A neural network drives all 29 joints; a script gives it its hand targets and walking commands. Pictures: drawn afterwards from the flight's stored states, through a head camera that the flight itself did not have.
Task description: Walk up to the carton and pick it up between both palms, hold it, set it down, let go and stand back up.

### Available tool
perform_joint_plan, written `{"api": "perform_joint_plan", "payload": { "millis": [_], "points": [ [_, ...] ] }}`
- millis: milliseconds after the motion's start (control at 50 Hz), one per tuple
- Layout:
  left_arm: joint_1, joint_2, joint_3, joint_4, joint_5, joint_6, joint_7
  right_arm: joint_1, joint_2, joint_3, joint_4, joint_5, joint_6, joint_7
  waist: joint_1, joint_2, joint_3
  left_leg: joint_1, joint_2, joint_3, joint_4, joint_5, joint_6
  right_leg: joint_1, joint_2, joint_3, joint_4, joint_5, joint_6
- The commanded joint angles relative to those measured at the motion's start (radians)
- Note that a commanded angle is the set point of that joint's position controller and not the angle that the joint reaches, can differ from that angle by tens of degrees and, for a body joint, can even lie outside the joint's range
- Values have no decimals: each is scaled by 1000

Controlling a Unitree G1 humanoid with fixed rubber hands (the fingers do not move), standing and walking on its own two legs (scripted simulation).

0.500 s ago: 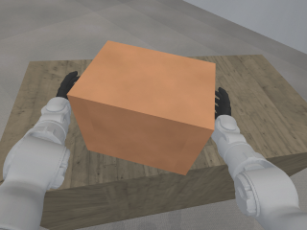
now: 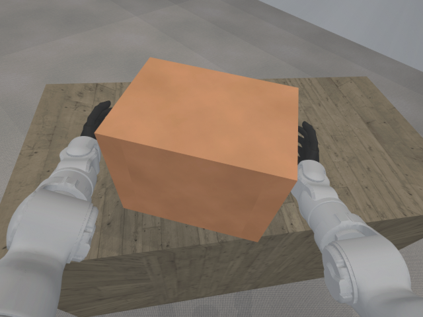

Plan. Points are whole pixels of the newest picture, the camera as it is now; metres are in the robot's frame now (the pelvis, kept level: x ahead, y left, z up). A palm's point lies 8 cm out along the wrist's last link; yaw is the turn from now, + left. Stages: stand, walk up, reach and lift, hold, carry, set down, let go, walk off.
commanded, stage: reach and lift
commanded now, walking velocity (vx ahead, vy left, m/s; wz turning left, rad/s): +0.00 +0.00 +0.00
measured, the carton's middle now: (205, 151) +0.46 -0.06 +0.03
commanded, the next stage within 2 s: none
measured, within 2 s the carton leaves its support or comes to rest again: leaves its support in 0.66 s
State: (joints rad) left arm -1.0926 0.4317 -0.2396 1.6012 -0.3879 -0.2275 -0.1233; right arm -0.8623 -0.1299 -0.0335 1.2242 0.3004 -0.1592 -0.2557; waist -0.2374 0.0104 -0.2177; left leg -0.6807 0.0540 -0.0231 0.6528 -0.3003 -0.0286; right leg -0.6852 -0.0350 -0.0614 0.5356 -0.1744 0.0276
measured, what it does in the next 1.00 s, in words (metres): stands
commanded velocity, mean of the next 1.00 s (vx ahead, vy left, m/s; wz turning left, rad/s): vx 0.00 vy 0.00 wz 0.00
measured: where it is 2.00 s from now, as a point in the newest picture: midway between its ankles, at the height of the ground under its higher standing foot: outside the picture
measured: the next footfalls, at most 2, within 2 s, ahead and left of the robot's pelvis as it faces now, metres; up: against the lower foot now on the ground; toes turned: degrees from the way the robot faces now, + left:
none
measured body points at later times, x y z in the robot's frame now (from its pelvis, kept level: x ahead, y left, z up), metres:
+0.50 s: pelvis +0.01 +0.00 +0.01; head +0.07 +0.03 +0.45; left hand +0.50 +0.16 +0.08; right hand +0.39 -0.25 +0.07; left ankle -0.01 +0.13 -0.72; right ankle +0.03 -0.14 -0.72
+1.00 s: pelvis +0.02 +0.01 +0.02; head +0.07 +0.03 +0.47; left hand +0.50 +0.16 +0.11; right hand +0.40 -0.25 +0.09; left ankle -0.01 +0.13 -0.72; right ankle +0.03 -0.14 -0.72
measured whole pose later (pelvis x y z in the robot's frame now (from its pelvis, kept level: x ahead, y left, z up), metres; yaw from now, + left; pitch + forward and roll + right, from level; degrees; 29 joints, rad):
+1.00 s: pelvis +0.02 +0.01 +0.02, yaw +0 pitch +13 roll -2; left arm -0.96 0.36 -0.05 1.30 -0.17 -0.14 -0.15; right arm -0.72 -0.13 -0.16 1.01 0.17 -0.09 -0.24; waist -0.16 0.00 -0.14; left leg -0.44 0.05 -0.01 0.46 -0.24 -0.02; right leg -0.44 -0.04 -0.05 0.32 -0.11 0.04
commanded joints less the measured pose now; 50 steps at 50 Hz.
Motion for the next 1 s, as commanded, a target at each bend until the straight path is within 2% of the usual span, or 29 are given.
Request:
{"api": "perform_joint_plan", "payload": {
  "millis": [0, 140, 160, 240, 260, 300, 320, 340, 420, 440, 460, 480, 500, 520, 540, 560, 580, 600, 620, 680, 700, 780, 840, 860, 880, 900, 920, 960, 980],
  "points": [
    [-525, 13, 5, -251, 1, -57, 2, -492, -38, 4, -228, -28, -42, 26, -21, 164, -556, 340, -64, 11, -16, 350, -54, 215, 61, -42, -13, 293, -36],
    [-466, -7, 46, -266, 29, -42, 0, -463, -6, 16, -277, -40, -51, 20, 11, 133, -598, 376, -64, 6, -6, 398, -44, 250, 56, -31, -18, 359, -32],
    [-477, -15, 42, -267, 32, -43, -2, -436, 0, 4, -253, -40, -49, 22, -5, 162, -556, 386, -63, 10, -13, 381, -50, 213, 57, -41, -30, 293, -40],
    [-469, -4, 55, -215, 25, -31, -5, -482, -12, 22, -272, -28, -22, 23, 12, 95, -486, 336, -71, 21, -53, 279, -23, 265, 50, -34, -40, 254, -28],
    [-476, -27, 37, -222, 36, -33, 1, -465, -5, 3, -232, -40, -21, 19, -11, 88, -468, 338, -68, 11, -64, 278, -30, 276, 58, -39, -47, 250, -35],
    [-459, -15, 67, -259, 56, -23, -5, -443, 2, -3, -260, -49, -13, 19, 15, 130, -483, 383, -64, 21, -58, 332, -36, 258, 58, -41, -50, 246, -34],
    [-479, -12, 49, -305, 52, -37, -2, -423, 7, -2, -260, -34, -21, 18, -4, 131, -542, 384, -72, 27, -38, 412, -44, 302, 57, -22, -50, 331, -31],
    [-431, -35, 71, -239, 59, -23, -10, -433, 14, 36, -278, -26, -27, 26, 31, 123, -519, 389, -75, 20, -28, 452, -40, 280, 58, -31, -47, 354, -28],
    [-472, -26, 61, -346, 59, -20, -1, -464, -20, 7, -312, -16, -32, 24, 14, 175, -564, 448, -68, 11, -42, 432, -61, 270, 62, -36, -72, 312, -41],
    [-497, -11, 65, -387, 50, -27, 5, -462, -10, 0, -336, -45, -42, 27, 10, 176, -628, 471, -66, 12, -31, 458, -60, 266, 64, -42, -67, 333, -40],
    [-458, -28, 62, -289, 41, -12, 0, -471, -6, -8, -326, -42, -25, 20, 18, 125, -567, 416, -65, 12, -41, 415, -50, 275, 59, -38, -66, 328, -39],
    [-460, -59, 55, -350, 46, -13, 3, -446, 6, 3, -323, -51, -25, 21, 2, 130, -569, 436, -69, 12, -46, 424, -52, 290, 64, -37, -61, 345, -45],
    [-481, -48, 67, -328, 31, -29, -4, -490, 23, 41, -371, -38, -13, 36, 31, 77, -550, 396, -71, 11, -42, 413, -38, 349, 64, -35, -42, 344, -39],
    [-517, -48, 71, -460, 57, -41, 6, -471, 21, 40, -382, -38, -23, 42, 28, 154, -612, 437, -72, 10, -44, 488, -47, 361, 68, -32, -47, 396, -37],
    [-519, -43, 91, -432, 63, -31, 5, -492, 17, 28, -348, -39, -4, 43, 35, 141, -606, 419, -69, 10, -49, 485, -46, 367, 62, -24, -60, 371, -33],
    [-522, -48, 84, -524, 47, -38, 12, -490, 32, 52, -470, -31, -30, 48, 47, 136, -686, 449, -65, 9, -35, 536, -50, 386, 70, -25, -45, 431, -36],
    [-523, -43, 86, -551, 67, -29, 11, -461, 28, 30, -433, -34, -24, 45, 29, 193, -682, 488, -65, 8, -40, 588, -61, 379, 75, -30, -77, 433, -38],
    [-534, -68, 84, -523, 81, -6, 9, -486, 19, 12, -429, -50, -23, 35, 10, 175, -669, 502, -64, 3, -41, 597, -63, 384, 73, -25, -92, 450, -38],
    [-513, -52, 110, -450, 84, -2, -4, -477, 43, 18, -436, -55, -9, 38, 36, 115, -627, 446, -71, 9, -55, 553, -45, 389, 71, -25, -92, 448, -34],
    [-507, -98, 106, -474, 102, -2, -20, -458, 54, -9, -394, -92, -16, 24, -17, 69, -501, 440, -68, 17, -115, 404, -28, 458, 69, -23, -118, 421, -27],
    [-459, -55, 154, -427, 129, 9, -19, -451, 34, -9, -417, -101, -7, 26, 29, 40, -487, 388, -71, 27, -131, 351, -15, 464, 61, -7, -123, 374, -25],
    [-457, -116, 133, -484, 150, 4, -32, -442, 107, 18, -497, -89, -20, 53, 51, 119, -509, 422, -82, 35, -133, 452, -30, 517, 55, -5, -138, 421, -31],
    [-452, -104, 204, -520, 202, 18, -10, -410, 63, -21, -477, -134, -19, 45, 69, 70, -562, 453, -67, 28, -160, 475, -23, 544, 63, -1, -139, 451, -29],
    [-408, -117, 196, -412, 204, 31, -29, -382, 82, -31, -388, -136, 2, 59, 58, 56, -449, 411, -76, 43, -176, 389, -20, 531, 46, 1, -168, 397, -27],
    [-392, -171, 172, -566, 207, 23, -19, -390, 83, -29, -481, -155, -9, 74, 58, 89, -526, 497, -70, 35, -187, 450, -39, 557, 61, -11, -164, 412, -39],
    [-444, -166, 159, -514, 205, 24, -34, -408, 97, -44, -461, -166, -9, 81, 44, 116, -445, 487, -75, 38, -188, 456, -48, 519, 56, -26, -176, 399, -42],
    [-430, -150, 194, -533, 217, 23, -27, -468, 93, -26, -541, -142, -27, 82, 90, 84, -481, 468, -72, 40, -180, 457, -42, 527, 55, -9, -172, 392, -34],
    [-378, -173, 185, -597, 240, 41, -15, -371, 90, -26, -525, -161, -25, 91, 72, 87, -495, 510, -70, 43, -193, 496, -52, 560, 58, -16, -178, 440, -29],
    [-423, -189, 198, -642, 246, 36, -12, -416, 105, -6, -537, -161, -13, 115, 105, 118, -482, 510, -73, 42, -198, 509, -54, 565, 63, -19, -180, 393, -33]
  ]
}}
